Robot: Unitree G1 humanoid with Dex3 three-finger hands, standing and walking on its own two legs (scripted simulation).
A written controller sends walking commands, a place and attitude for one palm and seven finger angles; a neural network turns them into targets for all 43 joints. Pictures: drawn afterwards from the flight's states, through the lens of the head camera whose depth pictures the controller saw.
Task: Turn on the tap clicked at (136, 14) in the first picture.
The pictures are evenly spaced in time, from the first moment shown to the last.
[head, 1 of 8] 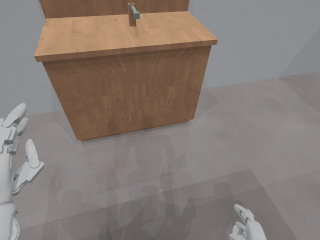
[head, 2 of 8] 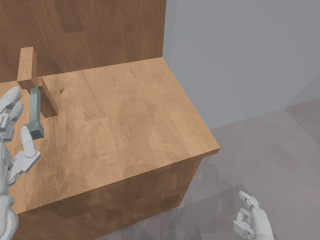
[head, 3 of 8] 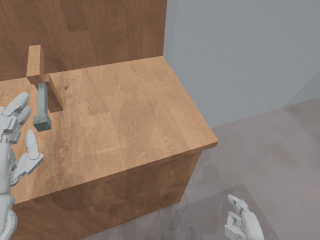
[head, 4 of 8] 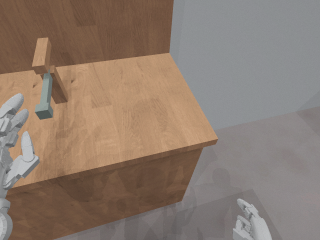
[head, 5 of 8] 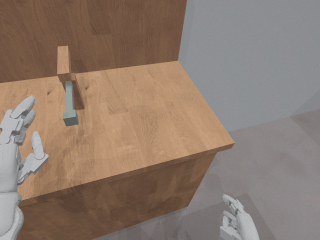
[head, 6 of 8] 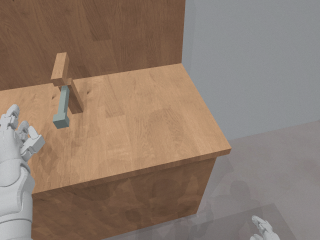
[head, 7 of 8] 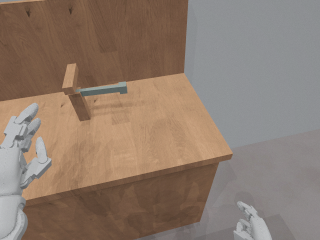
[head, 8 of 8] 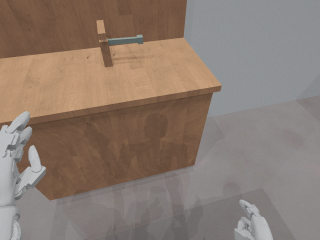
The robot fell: no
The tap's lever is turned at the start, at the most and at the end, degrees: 0 86 86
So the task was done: yes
